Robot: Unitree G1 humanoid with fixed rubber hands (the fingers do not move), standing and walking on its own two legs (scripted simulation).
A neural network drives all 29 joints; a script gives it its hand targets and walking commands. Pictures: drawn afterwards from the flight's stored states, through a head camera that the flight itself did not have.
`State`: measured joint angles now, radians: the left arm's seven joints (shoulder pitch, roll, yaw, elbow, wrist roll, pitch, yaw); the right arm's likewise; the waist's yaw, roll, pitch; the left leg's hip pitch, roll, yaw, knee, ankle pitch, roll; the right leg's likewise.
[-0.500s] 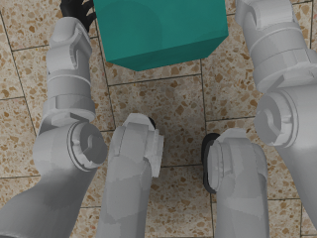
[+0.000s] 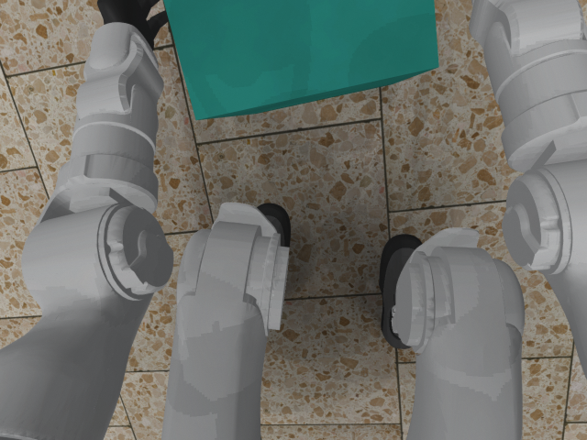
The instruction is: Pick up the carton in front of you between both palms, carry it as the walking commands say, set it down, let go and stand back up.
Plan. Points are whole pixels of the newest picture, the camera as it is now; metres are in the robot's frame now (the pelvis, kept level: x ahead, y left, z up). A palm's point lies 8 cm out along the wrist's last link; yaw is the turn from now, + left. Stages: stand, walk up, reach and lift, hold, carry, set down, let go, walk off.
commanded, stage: set down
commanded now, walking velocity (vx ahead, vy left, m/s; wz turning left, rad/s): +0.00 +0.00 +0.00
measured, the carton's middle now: (301, 4) +0.53 +0.09 -0.25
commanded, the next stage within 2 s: let go in 1.16 s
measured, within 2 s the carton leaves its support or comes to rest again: neither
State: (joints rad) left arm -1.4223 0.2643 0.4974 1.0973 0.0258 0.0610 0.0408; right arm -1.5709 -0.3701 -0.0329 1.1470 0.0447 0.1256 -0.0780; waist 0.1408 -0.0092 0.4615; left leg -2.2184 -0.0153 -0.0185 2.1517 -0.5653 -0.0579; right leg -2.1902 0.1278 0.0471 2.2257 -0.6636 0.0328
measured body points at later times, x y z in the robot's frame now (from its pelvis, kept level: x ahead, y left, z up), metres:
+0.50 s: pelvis -0.01 +0.00 +0.06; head +0.34 +0.04 +0.34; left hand +0.51 +0.29 -0.06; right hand +0.61 -0.08 -0.06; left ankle +0.12 +0.13 -0.34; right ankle +0.09 -0.11 -0.34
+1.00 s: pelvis +0.02 +0.01 +0.18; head +0.35 +0.03 +0.49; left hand +0.51 +0.29 +0.08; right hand +0.62 -0.09 +0.08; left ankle +0.12 +0.13 -0.34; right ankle +0.09 -0.11 -0.34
